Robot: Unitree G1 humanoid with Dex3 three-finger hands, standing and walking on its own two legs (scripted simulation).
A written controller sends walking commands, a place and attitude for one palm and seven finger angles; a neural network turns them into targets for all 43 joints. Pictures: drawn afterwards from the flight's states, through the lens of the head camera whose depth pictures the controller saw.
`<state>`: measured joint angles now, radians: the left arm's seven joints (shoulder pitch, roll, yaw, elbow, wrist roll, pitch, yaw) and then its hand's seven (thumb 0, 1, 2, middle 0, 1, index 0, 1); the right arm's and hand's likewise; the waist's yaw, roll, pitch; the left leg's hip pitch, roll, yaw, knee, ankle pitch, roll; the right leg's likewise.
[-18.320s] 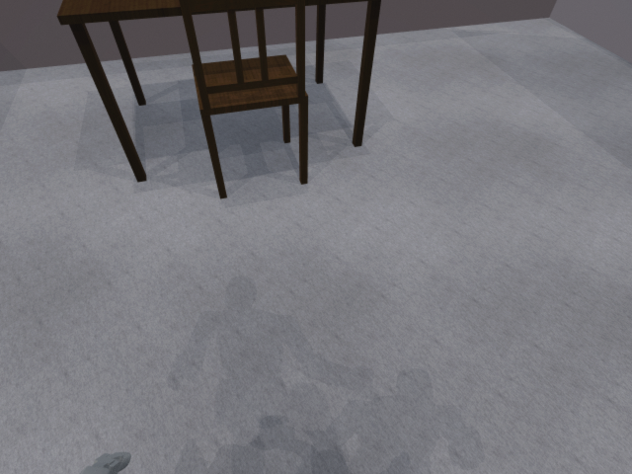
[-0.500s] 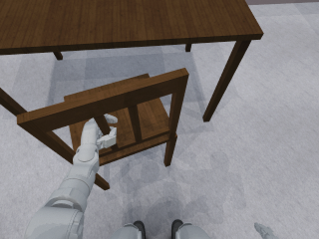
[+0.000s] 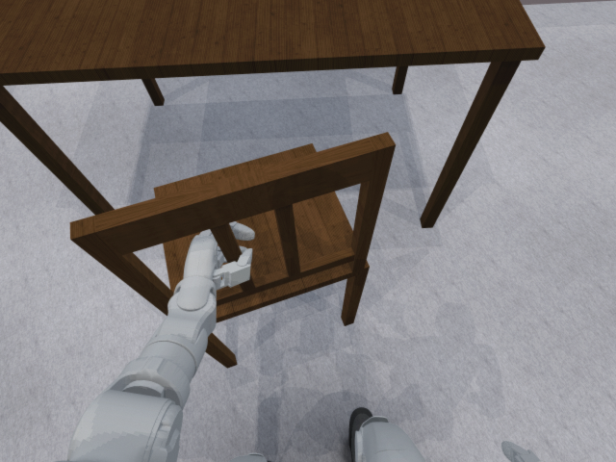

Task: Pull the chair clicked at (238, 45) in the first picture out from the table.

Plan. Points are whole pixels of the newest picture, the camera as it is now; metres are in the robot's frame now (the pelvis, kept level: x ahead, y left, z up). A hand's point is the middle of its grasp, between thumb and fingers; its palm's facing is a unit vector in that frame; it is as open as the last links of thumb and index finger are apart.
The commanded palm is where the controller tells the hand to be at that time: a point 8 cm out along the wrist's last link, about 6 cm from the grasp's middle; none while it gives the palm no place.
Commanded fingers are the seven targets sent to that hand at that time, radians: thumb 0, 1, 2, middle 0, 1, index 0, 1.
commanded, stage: step backward, pulling the chair out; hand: left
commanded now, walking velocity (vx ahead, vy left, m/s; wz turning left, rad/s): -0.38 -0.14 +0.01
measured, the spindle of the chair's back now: (235, 258) +0.41 +0.11 -0.09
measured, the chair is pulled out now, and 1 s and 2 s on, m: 0.19 0.29 0.35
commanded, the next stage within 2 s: none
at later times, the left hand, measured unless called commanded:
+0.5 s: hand (241, 295) +0.34 +0.09 -0.06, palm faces -0.05 -0.98 -0.20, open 5.4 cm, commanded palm +0.32 +0.15 -0.06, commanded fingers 0.00 0.90 0.90 -0.50 -1.45 -0.50 -1.45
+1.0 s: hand (230, 335) +0.28 +0.10 -0.06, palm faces -0.08 -0.98 -0.19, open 5.4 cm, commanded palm +0.28 +0.16 -0.05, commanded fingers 0.00 0.90 0.90 -0.50 -1.45 -0.50 -1.45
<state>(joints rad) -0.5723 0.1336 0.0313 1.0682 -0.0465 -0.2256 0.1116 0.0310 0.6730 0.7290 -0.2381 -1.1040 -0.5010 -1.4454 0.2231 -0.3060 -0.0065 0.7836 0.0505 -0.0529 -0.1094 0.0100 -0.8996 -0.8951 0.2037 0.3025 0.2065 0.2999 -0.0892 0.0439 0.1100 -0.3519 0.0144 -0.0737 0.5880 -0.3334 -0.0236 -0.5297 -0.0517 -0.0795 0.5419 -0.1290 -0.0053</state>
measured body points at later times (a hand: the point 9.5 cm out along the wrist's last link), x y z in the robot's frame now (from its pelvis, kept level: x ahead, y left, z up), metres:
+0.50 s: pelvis -0.06 +0.00 -0.01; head +0.04 -0.03 +0.43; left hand +0.33 +0.15 -0.04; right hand +0.00 -0.27 -0.15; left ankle -0.08 +0.14 -0.72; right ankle +0.08 -0.12 -0.73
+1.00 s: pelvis -0.11 +0.01 +0.00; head -0.01 +0.00 +0.44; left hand +0.28 +0.16 -0.04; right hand -0.02 -0.26 -0.13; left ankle -0.10 +0.14 -0.73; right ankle +0.01 -0.12 -0.72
